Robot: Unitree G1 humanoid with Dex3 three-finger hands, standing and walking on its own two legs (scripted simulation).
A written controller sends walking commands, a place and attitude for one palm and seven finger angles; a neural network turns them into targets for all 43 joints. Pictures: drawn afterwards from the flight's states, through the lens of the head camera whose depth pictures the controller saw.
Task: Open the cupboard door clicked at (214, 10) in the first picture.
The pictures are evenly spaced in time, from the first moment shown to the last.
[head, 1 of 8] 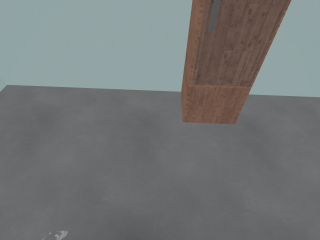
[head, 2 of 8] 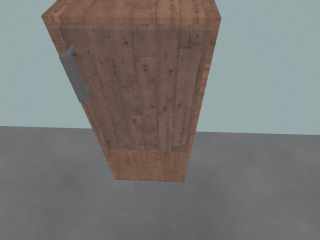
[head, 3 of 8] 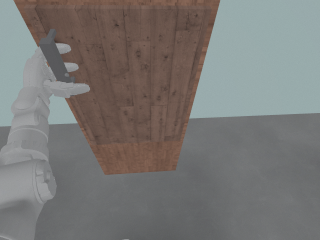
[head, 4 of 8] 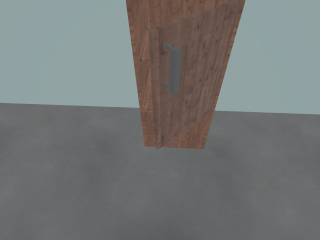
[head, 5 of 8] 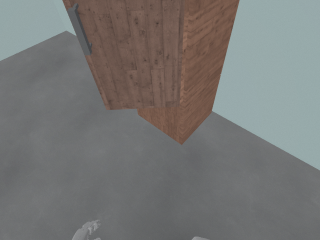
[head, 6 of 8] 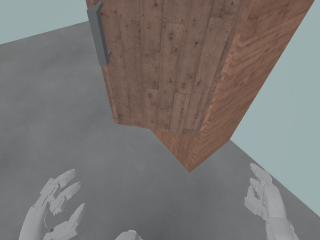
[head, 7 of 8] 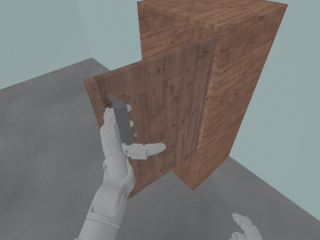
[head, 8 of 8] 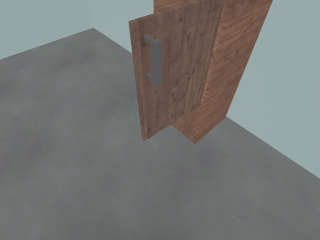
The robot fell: no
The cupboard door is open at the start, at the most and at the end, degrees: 0 86 86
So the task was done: yes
